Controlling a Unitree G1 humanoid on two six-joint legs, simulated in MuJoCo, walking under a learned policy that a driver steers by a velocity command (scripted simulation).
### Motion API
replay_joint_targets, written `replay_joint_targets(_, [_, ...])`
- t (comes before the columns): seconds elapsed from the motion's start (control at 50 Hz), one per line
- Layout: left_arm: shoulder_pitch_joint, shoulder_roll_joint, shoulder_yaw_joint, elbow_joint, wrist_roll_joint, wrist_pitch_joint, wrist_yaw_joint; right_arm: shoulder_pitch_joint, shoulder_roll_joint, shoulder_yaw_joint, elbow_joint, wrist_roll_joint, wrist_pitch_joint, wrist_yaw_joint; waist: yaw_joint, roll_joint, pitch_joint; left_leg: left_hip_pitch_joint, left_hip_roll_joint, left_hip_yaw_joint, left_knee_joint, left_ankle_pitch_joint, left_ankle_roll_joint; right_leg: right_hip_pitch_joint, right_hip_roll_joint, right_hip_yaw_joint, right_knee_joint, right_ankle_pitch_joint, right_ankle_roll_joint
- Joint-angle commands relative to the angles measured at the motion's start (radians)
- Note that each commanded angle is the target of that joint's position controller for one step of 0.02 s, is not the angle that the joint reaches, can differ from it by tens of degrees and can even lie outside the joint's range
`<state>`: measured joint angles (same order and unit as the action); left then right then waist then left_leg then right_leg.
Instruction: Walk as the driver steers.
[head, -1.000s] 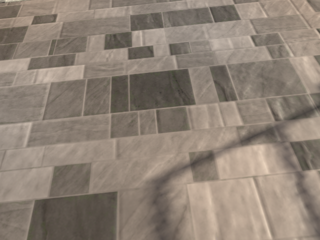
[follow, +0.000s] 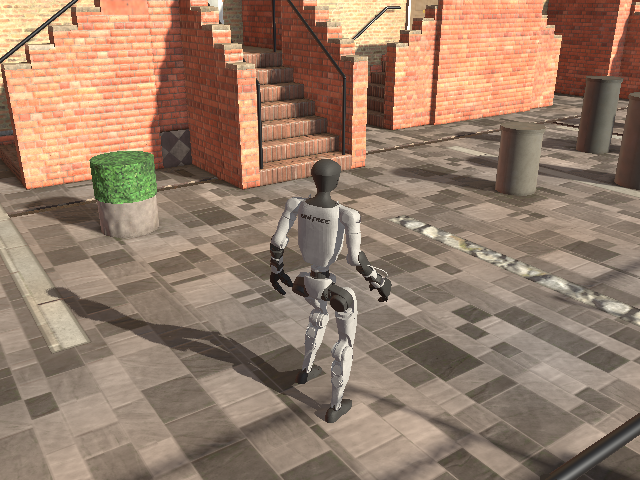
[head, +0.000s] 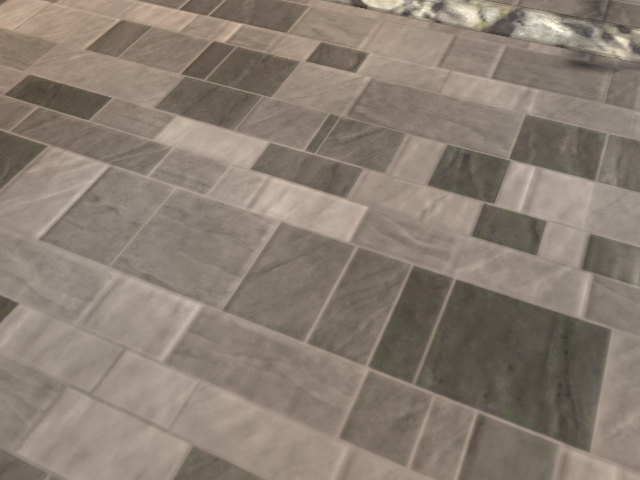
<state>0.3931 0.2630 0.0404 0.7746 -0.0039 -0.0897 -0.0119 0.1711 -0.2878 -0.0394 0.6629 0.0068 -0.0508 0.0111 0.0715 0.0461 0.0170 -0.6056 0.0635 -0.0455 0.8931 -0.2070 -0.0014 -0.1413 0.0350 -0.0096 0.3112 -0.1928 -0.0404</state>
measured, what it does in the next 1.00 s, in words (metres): walks ahead, turning right: left foot, then right foot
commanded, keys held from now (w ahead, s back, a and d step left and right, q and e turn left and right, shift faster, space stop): w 0.04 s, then w+e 0.84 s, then w+q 0.12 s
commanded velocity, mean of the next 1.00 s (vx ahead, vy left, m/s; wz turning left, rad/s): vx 0.50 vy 0.00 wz -0.37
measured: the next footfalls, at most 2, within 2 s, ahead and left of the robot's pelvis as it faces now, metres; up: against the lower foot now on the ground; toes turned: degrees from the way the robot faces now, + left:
left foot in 0.22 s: +0.27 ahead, +0.15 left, +0.00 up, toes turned -3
right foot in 0.74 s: +0.50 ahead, -0.16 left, +0.00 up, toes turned -22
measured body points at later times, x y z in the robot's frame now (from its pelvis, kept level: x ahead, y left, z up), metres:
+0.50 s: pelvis +0.25 +0.04 +0.00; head +0.27 +0.05 +0.45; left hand +0.45 +0.29 -0.10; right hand +0.25 -0.25 -0.12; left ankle +0.23 +0.15 -0.75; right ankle +0.33 -0.13 -0.67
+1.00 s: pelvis +0.49 -0.09 +0.00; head +0.51 -0.12 +0.45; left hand +0.69 +0.12 -0.10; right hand +0.53 -0.41 -0.10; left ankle +0.67 +0.04 -0.67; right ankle +0.46 -0.15 -0.75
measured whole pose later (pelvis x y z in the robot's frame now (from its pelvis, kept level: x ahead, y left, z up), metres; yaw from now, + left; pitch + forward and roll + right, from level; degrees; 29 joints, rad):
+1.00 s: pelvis +0.49 -0.09 +0.00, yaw -26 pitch +1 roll +0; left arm 0.31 0.27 0.05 0.69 0.00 -0.06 -0.01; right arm 0.13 -0.31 -0.05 0.73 -0.01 -0.09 0.01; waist 0.04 0.04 0.05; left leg -0.66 0.12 -0.05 0.93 -0.14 -0.05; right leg -0.17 0.10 0.05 0.32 -0.16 -0.10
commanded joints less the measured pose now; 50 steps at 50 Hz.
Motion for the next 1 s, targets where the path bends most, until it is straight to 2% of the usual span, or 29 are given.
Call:
replay_joint_targets(0.02, [-0.044, 0.186, 0.044, -0.053, -0.01, -0.009, 0.006, -0.09, -0.022, 0.003, -0.077, 0.002, -0.023, 0.01, -0.006, -0.135, 0.013, -0.006, 0.008, 0.012, -0.184, 0.138, -0.008, 0.022, -0.236, 0.167, -0.154, 0.179, -0.168])
replay_joint_targets(0.08, [0.012, 0.194, 0.043, -0.018, -0.021, 0.002, 0.004, -0.178, -0.032, 0.001, -0.099, 0.009, -0.032, 0.019, 0.021, -0.129, 0.034, 0.06, -0.02, 0.026, -0.294, 0.196, -0.009, 0.023, -0.243, 0.167, -0.138, 0.188, -0.159])
replay_joint_targets(0.12, [0.027, 0.204, 0.046, -0.004, -0.026, 0.013, 0.008, -0.206, -0.047, -0.005, -0.114, 0.013, -0.042, 0.028, 0.013, -0.133, 0.045, 0.083, -0.032, 0.016, -0.349, 0.174, 0.006, 0.054, -0.264, 0.199, -0.11, 0.195, -0.149])
replay_joint_targets(0.16, [0.017, 0.224, 0.054, 0.002, -0.027, 0.025, 0.013, -0.171, -0.075, -0.018, -0.107, 0.012, -0.052, 0.03, -0.026, -0.139, 0.03, 0.167, -0.044, 0.016, -0.402, 0.141, 0.026, 0.074, -0.277, 0.224, -0.061, 0.229, -0.129])
replay_joint_targets(0.18, [0.001, 0.225, 0.054, 0.001, -0.028, 0.029, 0.016, -0.104, -0.094, -0.03, -0.088, 0.009, -0.054, 0.026, -0.071, -0.132, -0.004, 0.281, -0.057, 0.03, -0.443, 0.145, 0.044, 0.057, -0.255, 0.207, 0.008, 0.306, -0.109])
replay_joint_targets(0.2, [0.001, 0.2, 0.044, -0.001, -0.022, 0.028, 0.016, 0.013, -0.134, -0.052, -0.054, 0.002, -0.053, 0.015, -0.127, -0.114, -0.084, 0.473, -0.048, 0.029, -0.453, 0.146, 0.069, 0.006, -0.2, 0.168, 0.152, 0.372, -0.08])
replay_joint_targets(0.22, [-0.019, 0.135, 0.019, -0.033, 0.0, 0.023, 0.015, 0.188, -0.204, -0.073, -0.033, -0.017, -0.05, 0.002, -0.205, -0.021, -0.233, 0.748, 0.132, -0.145, -0.422, 0.146, 0.132, -0.167, -0.134, 0.121, 0.441, 0.177, -0.037])
replay_joint_targets(0.24, [0.102, 0.037, -0.008, -0.052, -0.011, 0.01, 0.019, 0.242, -0.268, -0.086, -0.018, -0.024, -0.034, 0.001, -0.158, 0.238, -0.349, 1.006, 0.358, -0.53, -0.496, -0.029, 0.262, -0.509, -0.003, 0.046, 0.767, -0.349, 0.027])
replay_joint_targets(0.26, [0.07, 0.132, 0.016, -0.039, -0.034, 0.005, 0.021, 0.246, -0.182, -0.067, -0.013, -0.013, -0.032, 0.003, -0.185, 0.166, -0.301, 0.935, 0.343, -0.616, -0.571, -0.192, 0.261, -0.607, -0.038, 0.142, 0.904, -0.38, 0.032])
replay_joint_targets(0.28, [-0.004, 0.175, 0.033, -0.058, -0.047, 0.007, 0.019, 0.195, -0.137, -0.052, -0.008, -0.004, -0.033, 0.001, -0.174, 0.118, -0.175, 0.831, 0.314, -0.479, -0.592, -0.195, 0.23, -0.652, -0.077, 0.141, 0.937, -0.295, 0.028])
replay_joint_targets(0.32, [-0.066, 0.156, 0.037, -0.067, -0.026, 0.018, 0.021, 0.085, -0.078, -0.035, -0.005, -0.011, -0.039, 0.007, -0.121, 0.066, -0.061, 0.631, 0.236, -0.294, -0.653, -0.039, 0.202, -0.6, -0.133, 0.119, 0.885, -0.163, 0.035])
replay_joint_targets(0.36, [-0.045, 0.118, 0.036, -0.061, -0.028, 0.04, 0.015, 0.038, -0.059, -0.035, 0.007, -0.02, -0.053, 0.007, -0.076, 0.083, -0.029, 0.517, 0.2, -0.172, -0.712, 0.075, 0.193, -0.515, -0.16, 0.119, 0.852, -0.098, 0.044])
replay_joint_targets(0.38, [-0.047, 0.1, 0.034, -0.064, -0.028, 0.049, 0.014, 0.031, -0.063, -0.039, 0.017, -0.018, -0.061, 0.006, -0.066, 0.068, -0.017, 0.491, 0.199, -0.127, -0.73, 0.132, 0.199, -0.51, -0.162, 0.117, 0.843, -0.08, 0.051])
replay_joint_targets(0.44, [-0.105, 0.085, 0.032, -0.097, -0.018, 0.061, 0.013, 0.039, -0.096, -0.053, 0.048, -0.019, -0.071, -0.003, -0.064, 0.022, 0.017, 0.484, 0.206, -0.024, -0.76, 0.237, 0.208, -0.558, -0.168, 0.126, 0.751, 0.017, 0.068])
replay_joint_targets(0.54, [-0.255, 0.059, 0.017, -0.15, -0.017, 0.051, -0.019, 0.075, -0.146, -0.065, 0.085, -0.011, -0.056, -0.016, -0.116, -0.004, 0.054, 0.518, 0.189, 0.127, -0.769, 0.268, 0.18, -0.524, -0.154, 0.057, 0.476, 0.222, 0.049])
replay_joint_targets(0.64, [-0.371, 0.077, 0.02, -0.223, -0.019, 0.055, -0.046, 0.135, -0.188, -0.081, 0.124, 0.015, -0.026, -0.017, -0.141, -0.005, 0.084, 0.664, 0.233, 0.189, -0.705, 0.346, 0.144, -0.534, -0.131, -0.005, 0.343, 0.13, -0.007])
replay_joint_targets(0.68, [-0.34, 0.105, 0.035, -0.235, -0.015, 0.061, -0.049, 0.128, -0.218, -0.089, 0.125, 0.022, -0.012, -0.021, -0.104, 0.026, 0.037, 0.699, 0.232, 0.224, -0.582, 0.644, 0.121, -0.435, -0.074, -0.062, 0.329, 0.028, -0.045])
replay_joint_targets(0.7, [-0.262, 0.134, 0.053, -0.223, -0.013, 0.065, -0.047, 0.121, -0.231, -0.093, 0.122, 0.026, -0.004, -0.024, -0.055, 0.036, -0.018, 0.695, 0.22, 0.244, -0.45, 0.795, 0.108, -0.322, -0.03, -0.091, 0.32, -0.01, -0.07])
replay_joint_targets(0.72, [-0.109, 0.179, 0.082, -0.183, -0.016, 0.069, -0.039, 0.108, -0.223, -0.088, 0.117, 0.03, 0.003, -0.028, 0.032, 0.017, -0.1, 0.624, 0.184, 0.276, -0.244, 0.832, 0.078, -0.105, 0.021, -0.107, 0.261, 0.037, -0.105])
replay_joint_targets(0.74, [0.059, 0.257, 0.117, -0.142, -0.021, 0.08, -0.019, 0.128, -0.182, -0.07, 0.102, 0.008, -0.002, -0.031, 0.099, -0.075, -0.191, 0.384, 0.142, 0.276, 0.054, 0.566, 0.031, 0.207, -0.048, 0.047, 0.243, 0.067, -0.157])
replay_joint_targets(0.76, [0.013, 0.373, 0.128, -0.155, -0.028, 0.071, -0.011, 0.214, -0.031, -0.022, 0.039, -0.034, -0.027, -0.019, -0.035, -0.347, -0.26, -0.065, -0.068, 0.192, 0.404, -0.355, -0.034, 0.494, -0.307, 0.631, 0.133, -0.102, -0.338])
replay_joint_targets(0.78, [0.039, 0.291, 0.103, -0.191, -0.02, 0.052, -0.019, 0.122, -0.114, -0.031, 0.033, 0.001, -0.063, -0.007, 0.043, -0.217, -0.387, -0.16, -0.08, -0.042, 0.508, -0.397, -0.021, 0.535, -0.374, 0.854, -0.011, -0.222, -0.376])
replay_joint_targets(0.8, [0.008, 0.233, 0.085, -0.176, -0.011, 0.036, -0.023, 0.027, -0.162, -0.044, 0.003, 0.038, -0.079, 0.0, 0.049, -0.159, -0.24, -0.236, -0.036, -0.045, 0.491, -0.294, 0.0, 0.445, -0.347, 0.707, -0.028, -0.15, -0.321])
replay_joint_targets(0.82, [-0.044, 0.21, 0.078, -0.177, -0.014, 0.029, -0.022, 0.015, -0.146, -0.037, 0.002, 0.027, -0.089, -0.005, 0.007, -0.094, -0.155, -0.204, 0.007, -0.041, 0.406, -0.205, 0.013, 0.304, -0.301, 0.58, -0.02, -0.05, -0.286])
replay_joint_targets(0.84, [-0.112, 0.182, 0.069, -0.187, -0.011, 0.029, -0.019, 0.019, -0.146, -0.041, 0.015, 0.001, -0.09, -0.013, -0.035, -0.064, -0.104, -0.138, 0.038, -0.041, 0.319, -0.152, 0.007, 0.174, -0.261, 0.485, -0.022, 0.063, -0.258])
replay_joint_targets(0.86, [-0.151, 0.157, 0.059, -0.204, 0.0, 0.028, -0.015, 0.038, -0.152, -0.047, 0.022, -0.01, -0.08, -0.013, -0.069, -0.082, -0.088, -0.066, 0.058, -0.049, 0.273, -0.113, 0.003, 0.087, -0.231, 0.427, -0.042, 0.149, -0.248])
replay_joint_targets(0.88, [-0.167, 0.157, 0.058, -0.21, 0.005, 0.027, -0.011, 0.048, -0.148, -0.048, 0.023, -0.014, -0.068, -0.011, -0.086, -0.094, -0.084, -0.027, 0.056, -0.045, 0.243, -0.092, -0.009, 0.036, -0.22, 0.41, -0.063, 0.197, -0.253])
replay_joint_targets(0.92, [-0.163, 0.147, 0.052, -0.19, 0.004, 0.017, -0.003, 0.082, -0.115, -0.039, 0.049, -0.018, -0.047, -0.008, -0.097, -0.087, -0.081, -0.001, 0.06, -0.012, 0.177, -0.04, -0.038, -0.016, -0.213, 0.316, -0.086, 0.32, -0.257])
replay_joint_targets(1.0, [-0.112, 0.16, 0.048, -0.138, 0.004, 0.01, 0.011, -0.03, -0.075, -0.02, 0.033, -0.008, -0.036, -0.004, -0.047, -0.108, -0.024, -0.027, 0.063, 0.008, -0.058, 0.21, -0.054, -0.031, -0.174, 0.177, -0.124, 0.328, -0.203])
